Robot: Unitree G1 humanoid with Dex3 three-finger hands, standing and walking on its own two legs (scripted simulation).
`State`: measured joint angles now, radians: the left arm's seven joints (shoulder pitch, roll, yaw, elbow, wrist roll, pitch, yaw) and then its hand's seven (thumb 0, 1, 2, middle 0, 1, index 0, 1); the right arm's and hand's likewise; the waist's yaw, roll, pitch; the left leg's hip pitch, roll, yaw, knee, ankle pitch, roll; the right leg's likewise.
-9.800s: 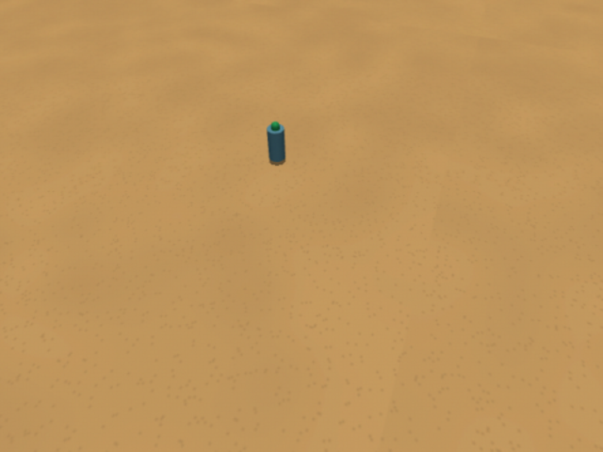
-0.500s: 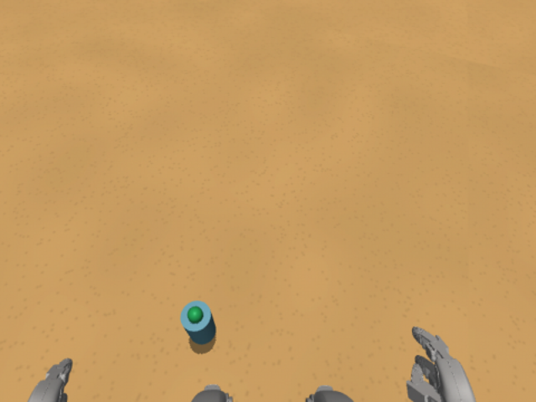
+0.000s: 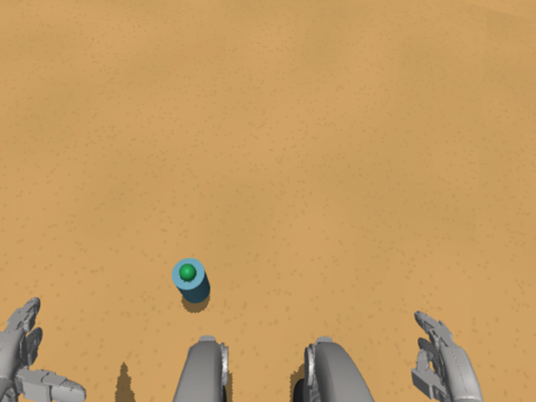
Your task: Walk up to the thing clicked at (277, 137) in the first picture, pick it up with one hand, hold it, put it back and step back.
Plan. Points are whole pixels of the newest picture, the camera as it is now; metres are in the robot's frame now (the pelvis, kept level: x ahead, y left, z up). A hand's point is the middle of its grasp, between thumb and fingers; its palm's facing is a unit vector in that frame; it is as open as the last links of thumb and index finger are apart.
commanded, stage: go down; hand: left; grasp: from the side
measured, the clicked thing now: (191, 280) +0.43 +0.20 -0.52
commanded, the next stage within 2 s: approach in 1.70 s
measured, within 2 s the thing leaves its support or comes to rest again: neither
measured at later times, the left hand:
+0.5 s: hand (66, 299) +0.30 +0.36 -0.17, palm faces +0.18 -0.97 -0.17, open 17.4 cm
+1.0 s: hand (69, 285) +0.34 +0.38 -0.21, palm faces +0.15 -0.98 -0.10, open 17.5 cm
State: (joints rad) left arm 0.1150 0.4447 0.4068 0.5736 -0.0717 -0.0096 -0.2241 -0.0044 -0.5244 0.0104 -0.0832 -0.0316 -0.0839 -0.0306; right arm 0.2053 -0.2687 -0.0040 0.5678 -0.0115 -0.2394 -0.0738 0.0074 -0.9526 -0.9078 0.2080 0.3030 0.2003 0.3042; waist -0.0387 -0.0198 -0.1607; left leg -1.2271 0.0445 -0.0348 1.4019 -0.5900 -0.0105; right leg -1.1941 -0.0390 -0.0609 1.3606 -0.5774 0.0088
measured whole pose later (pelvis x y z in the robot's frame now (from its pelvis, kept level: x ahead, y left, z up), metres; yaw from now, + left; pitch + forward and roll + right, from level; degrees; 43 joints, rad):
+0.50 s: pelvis -0.05 -0.01 -0.13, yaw -2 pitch +32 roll -3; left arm -0.37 0.68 0.67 0.97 -0.14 -0.33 -0.52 -0.01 -0.52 0.06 -0.06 -0.06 -0.06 -0.06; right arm 0.15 -0.32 0.04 0.66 -0.03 -0.19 -0.05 0.01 -0.90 -0.90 0.21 0.30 0.20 0.30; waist -0.05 -0.03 -0.16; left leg -1.77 0.05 -0.07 1.86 -0.65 -0.03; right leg -1.74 -0.03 -0.07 1.82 -0.64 -0.01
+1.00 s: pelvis -0.05 +0.00 -0.19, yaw -4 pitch +33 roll -6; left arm -0.51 0.79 0.76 1.01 -0.16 -0.34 -0.63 -0.01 -0.53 0.02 -0.05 -0.02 -0.05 -0.02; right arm 0.12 -0.35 0.07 0.69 -0.04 -0.18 -0.04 0.00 -0.92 -0.90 0.21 0.30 0.20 0.30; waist -0.07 -0.03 -0.14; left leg -1.99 0.04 -0.10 2.08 -0.69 -0.01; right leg -1.93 -0.04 -0.07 2.02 -0.66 0.00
